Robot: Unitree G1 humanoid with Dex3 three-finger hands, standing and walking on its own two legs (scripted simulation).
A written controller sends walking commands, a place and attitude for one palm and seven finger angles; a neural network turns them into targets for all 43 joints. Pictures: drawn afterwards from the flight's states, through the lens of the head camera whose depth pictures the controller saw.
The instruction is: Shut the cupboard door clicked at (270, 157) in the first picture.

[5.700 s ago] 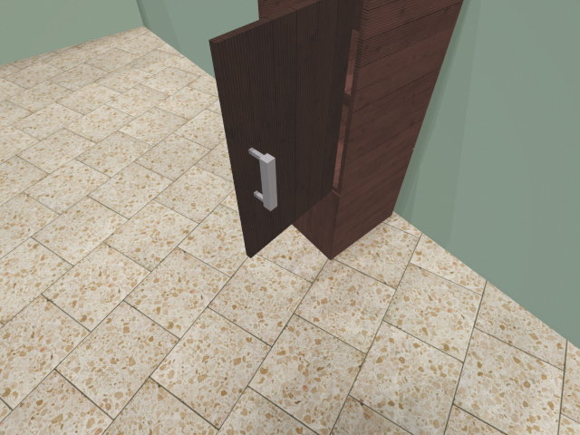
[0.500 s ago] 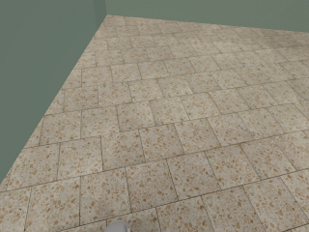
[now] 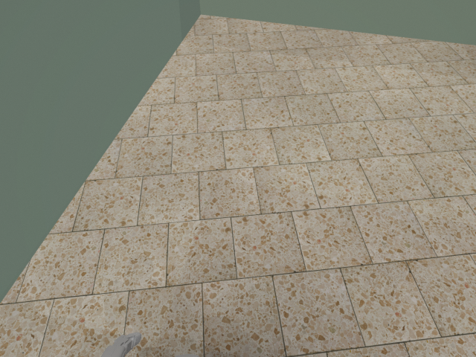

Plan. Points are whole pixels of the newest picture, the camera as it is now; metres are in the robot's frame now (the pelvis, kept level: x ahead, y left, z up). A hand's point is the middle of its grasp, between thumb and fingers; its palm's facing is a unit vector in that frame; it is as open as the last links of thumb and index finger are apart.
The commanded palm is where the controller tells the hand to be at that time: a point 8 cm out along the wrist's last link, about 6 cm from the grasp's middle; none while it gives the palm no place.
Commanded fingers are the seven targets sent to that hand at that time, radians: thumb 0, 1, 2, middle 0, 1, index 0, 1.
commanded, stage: walk to a spot facing it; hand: left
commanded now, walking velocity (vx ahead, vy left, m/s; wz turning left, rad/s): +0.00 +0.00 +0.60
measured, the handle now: out of the picture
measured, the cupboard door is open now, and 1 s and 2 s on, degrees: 98 98 98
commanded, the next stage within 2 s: none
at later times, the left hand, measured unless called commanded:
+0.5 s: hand out of the picture +0.09 +0.23 -0.16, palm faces +0.33 -0.90 -0.28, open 7.3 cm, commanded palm none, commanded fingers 0.00 0.90 0.90 -0.20 -0.30 -0.20 -0.30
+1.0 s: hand out of the picture +0.03 +0.13 -0.18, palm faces +0.61 -0.76 -0.21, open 7.4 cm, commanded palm none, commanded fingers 0.00 0.90 0.90 -0.20 -0.30 -0.20 -0.30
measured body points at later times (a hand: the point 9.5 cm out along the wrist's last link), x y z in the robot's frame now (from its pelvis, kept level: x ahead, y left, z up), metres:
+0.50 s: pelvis +0.07 -0.02 +0.00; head +0.12 +0.01 +0.45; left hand +0.08 +0.27 -0.14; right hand +0.26 -0.23 -0.13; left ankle +0.06 +0.11 -0.73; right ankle +0.10 -0.17 -0.67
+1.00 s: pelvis +0.12 -0.06 -0.01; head +0.15 +0.00 +0.44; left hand +0.00 +0.17 -0.17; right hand +0.38 -0.19 -0.13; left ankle +0.05 +0.04 -0.73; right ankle +0.15 -0.17 -0.71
